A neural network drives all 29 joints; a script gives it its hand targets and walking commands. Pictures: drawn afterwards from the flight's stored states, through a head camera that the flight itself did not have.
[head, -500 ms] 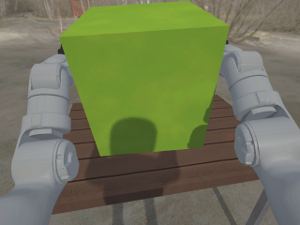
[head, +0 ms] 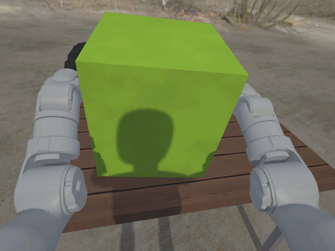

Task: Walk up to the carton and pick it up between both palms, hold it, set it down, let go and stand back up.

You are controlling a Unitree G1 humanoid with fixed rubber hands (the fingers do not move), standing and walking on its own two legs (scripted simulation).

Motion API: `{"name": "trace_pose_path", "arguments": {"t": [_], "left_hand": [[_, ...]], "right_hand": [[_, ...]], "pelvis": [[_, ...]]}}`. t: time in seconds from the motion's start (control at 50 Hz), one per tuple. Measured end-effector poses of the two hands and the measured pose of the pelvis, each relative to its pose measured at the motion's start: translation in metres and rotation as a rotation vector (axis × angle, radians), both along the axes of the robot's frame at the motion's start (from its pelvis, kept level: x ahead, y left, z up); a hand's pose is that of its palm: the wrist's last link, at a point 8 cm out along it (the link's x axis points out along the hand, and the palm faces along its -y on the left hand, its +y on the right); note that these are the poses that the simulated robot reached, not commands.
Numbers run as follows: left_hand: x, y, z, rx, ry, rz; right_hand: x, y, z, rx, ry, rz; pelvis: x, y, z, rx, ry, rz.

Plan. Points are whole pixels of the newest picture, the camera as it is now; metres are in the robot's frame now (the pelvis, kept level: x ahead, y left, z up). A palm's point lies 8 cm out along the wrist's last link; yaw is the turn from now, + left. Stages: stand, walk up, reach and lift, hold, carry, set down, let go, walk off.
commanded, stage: set down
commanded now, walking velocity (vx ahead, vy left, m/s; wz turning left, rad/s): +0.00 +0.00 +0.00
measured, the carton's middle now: (156, 97) +0.42 -0.01 +0.25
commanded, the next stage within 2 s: none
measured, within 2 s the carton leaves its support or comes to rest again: neither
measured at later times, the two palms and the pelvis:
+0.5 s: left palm (73, 87) +0.41 +0.18 +0.28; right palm (228, 91) +0.39 -0.18 +0.28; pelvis -0.01 +0.00 +0.00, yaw +0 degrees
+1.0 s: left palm (74, 93) +0.41 +0.18 +0.26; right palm (225, 97) +0.40 -0.18 +0.26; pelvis +0.00 +0.00 +0.00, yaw +0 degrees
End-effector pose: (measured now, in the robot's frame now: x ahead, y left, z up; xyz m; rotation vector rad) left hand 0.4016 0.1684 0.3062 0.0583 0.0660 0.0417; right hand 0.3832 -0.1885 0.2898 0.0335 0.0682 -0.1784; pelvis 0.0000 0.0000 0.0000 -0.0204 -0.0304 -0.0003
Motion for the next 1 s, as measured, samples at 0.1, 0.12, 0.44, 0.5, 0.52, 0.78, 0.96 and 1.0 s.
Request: {"name": "trace_pose_path", "arguments": {"t": [0.1, 0.12, 0.44, 0.5, 0.52, 0.78, 0.96, 1.0], "left_hand": [[-0.01, 0.003, 0.004, -0.001, -0.012, 0.009], [-0.012, 0.005, 0.005, -0.002, -0.015, 0.014], [-0.006, 0.016, -0.019, -0.026, 0.015, 0.027], [0.006, 0.007, -0.026, -0.024, 0.024, 0.005], [0.009, 0.004, -0.029, -0.024, 0.027, 0.0], [0.02, 0.004, -0.049, -0.023, 0.054, 0.021], [0.008, 0.011, -0.042, -0.025, 0.016, 0.034], [0.008, 0.008, -0.044, -0.024, 0.018, 0.026]], "right_hand": [[-0.006, 0.003, 0.005, -0.007, -0.013, 0.008], [-0.007, 0.005, 0.007, -0.007, -0.016, 0.013], [0.005, 0.014, -0.004, -0.034, 0.013, 0.039], [0.009, 0.005, -0.013, -0.034, 0.022, 0.018], [0.01, 0.003, -0.016, -0.033, 0.024, 0.012], [0.025, 0.003, -0.044, -0.027, 0.049, 0.027], [0.019, 0.01, -0.033, -0.032, 0.011, 0.038], [0.016, 0.007, -0.033, -0.034, 0.013, 0.029]], "pelvis": [[-0.002, 0.0, 0.0, 0.0, -0.02, 0.0], [-0.003, 0.0, 0.0, 0.0, -0.024, 0.0], [-0.01, 0.0, 0.0, -0.001, -0.037, 0.002], [-0.007, 0.0, 0.0, -0.001, -0.034, 0.002], [-0.006, 0.0, 0.0, -0.001, -0.032, 0.002], [0.006, -0.001, 0.0, 0.0, -0.017, 0.002], [0.002, 0.0, 0.0, 0.0, -0.021, 0.002], [0.001, 0.0, 0.0, 0.0, -0.023, 0.002]]}}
